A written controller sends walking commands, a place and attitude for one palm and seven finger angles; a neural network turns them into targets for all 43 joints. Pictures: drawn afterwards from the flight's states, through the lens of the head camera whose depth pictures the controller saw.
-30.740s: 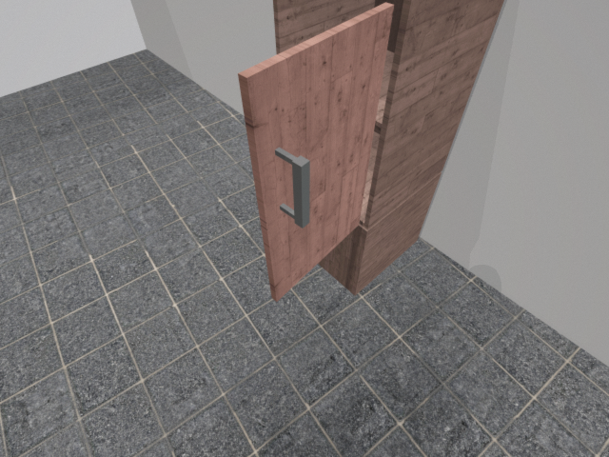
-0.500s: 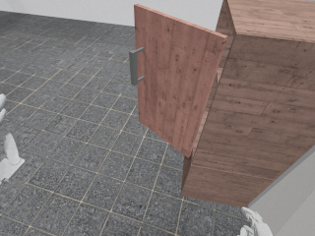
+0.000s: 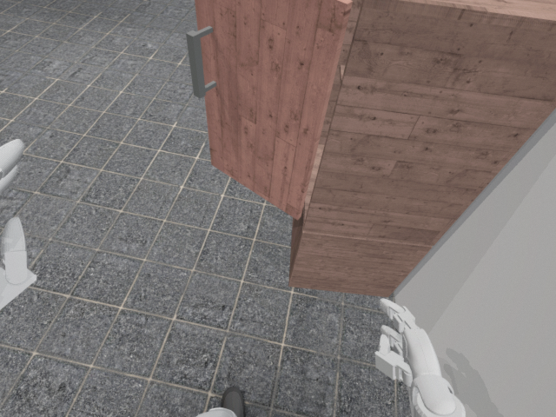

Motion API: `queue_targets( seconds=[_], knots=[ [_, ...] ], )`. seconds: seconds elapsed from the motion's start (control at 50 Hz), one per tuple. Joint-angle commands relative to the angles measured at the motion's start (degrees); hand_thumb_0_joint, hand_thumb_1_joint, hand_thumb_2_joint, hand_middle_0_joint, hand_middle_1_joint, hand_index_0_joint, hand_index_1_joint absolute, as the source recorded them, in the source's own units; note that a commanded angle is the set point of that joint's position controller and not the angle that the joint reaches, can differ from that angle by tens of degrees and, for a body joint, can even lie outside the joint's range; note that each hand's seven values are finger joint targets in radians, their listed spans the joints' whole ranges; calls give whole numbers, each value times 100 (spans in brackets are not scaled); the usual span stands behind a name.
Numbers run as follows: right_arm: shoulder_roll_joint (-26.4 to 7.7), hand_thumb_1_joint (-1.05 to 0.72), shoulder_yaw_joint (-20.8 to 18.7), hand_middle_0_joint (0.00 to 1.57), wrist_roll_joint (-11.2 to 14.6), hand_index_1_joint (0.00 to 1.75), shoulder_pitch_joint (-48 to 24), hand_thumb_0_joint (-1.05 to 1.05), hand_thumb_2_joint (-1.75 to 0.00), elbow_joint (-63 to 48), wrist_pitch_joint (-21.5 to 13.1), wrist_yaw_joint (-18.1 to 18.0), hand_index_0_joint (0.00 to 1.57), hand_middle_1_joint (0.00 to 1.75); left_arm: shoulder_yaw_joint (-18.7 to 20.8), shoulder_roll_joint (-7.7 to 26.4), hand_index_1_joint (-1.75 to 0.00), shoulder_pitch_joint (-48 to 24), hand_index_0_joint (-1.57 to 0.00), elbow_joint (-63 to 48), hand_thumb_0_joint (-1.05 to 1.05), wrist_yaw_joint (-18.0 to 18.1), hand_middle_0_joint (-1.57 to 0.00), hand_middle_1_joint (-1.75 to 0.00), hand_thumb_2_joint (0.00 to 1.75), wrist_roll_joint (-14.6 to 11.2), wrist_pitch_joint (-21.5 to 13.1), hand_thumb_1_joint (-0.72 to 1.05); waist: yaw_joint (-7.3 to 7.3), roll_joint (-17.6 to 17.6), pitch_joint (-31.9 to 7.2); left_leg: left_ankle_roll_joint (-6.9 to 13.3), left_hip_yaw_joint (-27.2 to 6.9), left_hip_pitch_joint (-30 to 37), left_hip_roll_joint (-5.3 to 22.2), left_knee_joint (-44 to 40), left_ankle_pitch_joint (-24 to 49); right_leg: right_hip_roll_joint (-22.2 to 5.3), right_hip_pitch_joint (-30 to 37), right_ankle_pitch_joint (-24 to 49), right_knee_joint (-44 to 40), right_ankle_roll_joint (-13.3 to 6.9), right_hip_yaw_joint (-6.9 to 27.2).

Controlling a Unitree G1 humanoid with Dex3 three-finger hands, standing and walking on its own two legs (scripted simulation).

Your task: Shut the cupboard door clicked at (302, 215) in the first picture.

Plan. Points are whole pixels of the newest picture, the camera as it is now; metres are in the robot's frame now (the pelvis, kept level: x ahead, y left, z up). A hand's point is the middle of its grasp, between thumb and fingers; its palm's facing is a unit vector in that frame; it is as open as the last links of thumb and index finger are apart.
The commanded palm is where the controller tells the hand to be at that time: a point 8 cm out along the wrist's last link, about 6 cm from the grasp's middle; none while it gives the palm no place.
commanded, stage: stop stepping back and stand still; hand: left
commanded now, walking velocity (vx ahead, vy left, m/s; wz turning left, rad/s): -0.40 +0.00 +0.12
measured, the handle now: (203, 63) +0.82 +0.21 +0.04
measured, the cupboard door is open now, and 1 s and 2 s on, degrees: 58 58 58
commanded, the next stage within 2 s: none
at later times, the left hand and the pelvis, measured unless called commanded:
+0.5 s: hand out of the picture +0.08 +0.28 +0.19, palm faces +0.47 -0.76 -0.44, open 7.4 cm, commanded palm +0.02 +0.31 +0.19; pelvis -0.11 +0.01 +0.00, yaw +2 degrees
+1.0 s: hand out of the picture +0.07 +0.31 +0.18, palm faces +0.55 -0.72 -0.43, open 7.4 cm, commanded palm +0.00 +0.33 +0.19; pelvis -0.11 +0.02 -0.01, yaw +5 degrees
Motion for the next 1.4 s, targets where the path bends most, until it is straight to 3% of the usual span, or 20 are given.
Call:
queue_targets(
  seconds=[0.0, 0.04, 0.1, 0.24, 0.34, 0.46, 0.54, 0.58, 0.64, 0.66, 0.72, 0.78, 0.8, 0.84, 0.88, 0.94, 1.02, 1.06, 1.18, 1.38],
  knots=[
    [-1041, -90, -474, 20, 147, 30, -70, 0, -90, -631, 100, -192, 20, 30, 1275, 988, -30, 301, -20, -729, 0, 246, -20, -30, 90, -167, -368, 90, 111, -71, -983, -702, -576, 1468, 144, 1444, -2541, -1458, -1270, -117, -1492, -497, 1039],
    [-1091, -90, -597, 20, 184, 30, 107, 0, -90, -467, 45, -230, 20, 30, 991, 730, -30, 173, -20, -305, 0, 334, -20, -30, 90, -25, -271, 90, 236, -984, -738, -681, -906, 773, -308, 3626, -2970, -2512, -1864, 1476, -1435, -945, 2053],
    [-906, -90, -310, 20, 223, 30, 99, 0, -90, -415, 160, -385, 20, 30, 275, 347, -30, -620, -20, 186, 0, 527, -20, -30, 90, 269, 54, 90, 87, -205, -342, -598, -822, -74, 0, 3509, -2699, -1989, -644, 4274, -336, -789, 890],
    [-1090, -90, -464, 20, 236, 30, 230, 0, -90, -392, -142, -585, 20, 30, 148, 507, -30, -1280, -20, -360, 0, 726, -20, -30, 90, 436, 181, 90, 222, -482, -221, -347, -444, 885, -124, 1111, -2140, -1689, -21, 3071, -313, -436, 930],
    [-1053, -90, -471, 20, 167, 30, 602, 0, -90, -438, -356, -486, 20, 30, 677, 600, -30, -139, -20, -716, 0, 620, -20, -30, 90, 331, -118, 90, 122, 1353, -1046, -231, -1107, 2143, 572, 478, 1474, -409, -146, 2141, 815, 71, 20],
    [-1145, -90, -418, 20, 200, 30, 399, 0, -90, -306, -480, -469, 20, 30, 242, 35, -30, -770, -20, 215, 0, 589, -20, -30, 90, 341, -86, 90, 26, 1019, 185, -96, -1471, 191, 838, -698, -4438, -147, 94, -139, 391, -27, 20],
    [-1117, -90, -406, 20, 178, 30, 341, 0, -90, -334, -440, -463, 20, 30, 148, 54, -30, -853, -20, 231, 0, 587, -20, -30, 90, 429, 24, 90, 66, 1170, 262, -69, -1403, -110, 667, -424, -4809, -69, 81, -404, 413, -194, 19],
    [-1046, -90, -401, 20, 130, 30, 362, 0, -90, -319, -422, -467, 20, 30, 133, 92, -30, -853, -20, 104, 0, 593, -20, -30, 90, 428, -4, 90, 100, 537, 165, -92, -1185, -122, 410, 394, -4298, -354, 13, -724, 27, -380, 652],
    [-998, -90, -452, 20, 96, 30, 370, 0, -90, -227, -398, -381, 20, 30, 232, 318, -30, -1296, -20, -110, 0, 625, -20, -30, 90, 473, -128, 90, 153, -999, 145, -386, -607, -700, -230, 3406, -2982, -2065, -164, -2238, -1553, -1377, 3605],
    [-994, -90, -476, 20, 80, 30, 318, 0, -90, -224, -415, -368, 20, 30, 154, 251, -30, -1421, -20, 47, 0, 619, -20, -30, 90, 473, -209, 90, 173, -882, 268, -397, -907, -797, -63, 3887, -3179, -2313, -353, -2219, -1648, -1557, 3725],
    [-951, -90, -410, 20, 60, 30, 339, 0, -90, -171, -347, -387, 20, 30, 33, 205, -30, -1802, -20, 2, 0, 588, -20, -30, 90, 542, -313, 90, 85, -495, 460, -329, -913, 429, 236, 2934, -2754, -1897, -1509, -1667, -1374, -1178, 2248],
    [-960, -90, -427, 20, 48, 30, 402, 0, -90, -116, -380, -504, 20, 30, 58, 208, -30, -1751, -20, -11, 0, 623, -20, -30, 90, 519, -335, 90, 51, 171, 149, -349, -217, 1944, -171, 1298, -2263, -1198, -1774, -1587, -670, -731, 1101],
    [-1016, -90, -473, 20, 86, 30, 442, 0, -90, -175, -432, -524, 20, 30, 25, 162, -30, -1693, -20, -153, 0, 619, -20, -30, 90, 486, -359, 90, 42, 552, 129, -271, -514, 2103, -33, 799, -2601, -1027, -1751, -1416, -202, -586, 1034],
    [-1221, -90, -518, 20, 163, 30, 469, 0, -90, -335, -494, -519, 20, 30, 83, 31, -30, -1353, -20, -314, 0, 635, -20, -30, 90, 440, -401, 90, 63, 1761, 61, 301, -2745, 2049, 1287, -437, -3041, -183, -1805, -279, 1594, -74, 227],
    [-1033, -90, -470, 20, 130, 30, 350, 0, -90, -253, -541, -480, 20, 30, 345, 162, -30, -906, -20, 63, 0, 584, -20, -30, 90, 434, -356, 90, 103, 1473, 39, 421, -2851, 1146, 1504, -840, -3604, -296, -1179, -431, 1986, 19, 397],
    [-1061, -90, -412, 20, 141, 30, 323, 0, -90, -234, -610, -417, 20, 30, 432, 267, -30, -868, -20, -245, 0, 560, -20, -30, 90, 498, -366, 90, 176, 1076, -6, 42, -1554, 792, 910, 46, -2164, -306, -97, 732, 275, 38, 268],
    [-995, -90, -485, 20, 198, 30, 477, 0, -90, -251, -539, -289, 20, 30, 354, 174, -30, -487, -20, -8, 0, 545, -20, -30, 90, 397, -350, 90, 94, -232, -373, -452, -656, 877, 10, 1450, -1705, -1225, -36, 1755, -495, -505, 1843],
    [-932, -90, -438, 20, 197, 30, 460, 0, -90, -217, -449, -273, 20, 30, 362, 197, -30, -488, -20, 85, 0, 575, -20, -30, 90, 400, -340, 90, 67, -224, -424, -503, -679, 917, -19, 1404, -1634, -1423, 111, 2512, -458, -607, 1816],
    [-995, -90, -415, 20, 200, 30, 329, 0, -90, -297, -344, -407, 20, 30, 325, 180, -30, -658, -20, 79, 0, 515, -20, -30, 90, 398, -320, 90, 145, 544, -682, -333, -977, 1867, 514, 486, 638, -471, 142, 2819, 263, -18, 551],
    [-984, -90, -409, 20, 217, 30, 279, 0, -90, -467, -275, -391, 20, 30, 301, 138, -30, -405, -20, -162, 0, 499, -20, -30, 90, 362, -244, 90, 152, 716, -745, -412, -852, 1514, 387, 374, 74, -486, 451, 2777, 65, -42, 550]
  ],
)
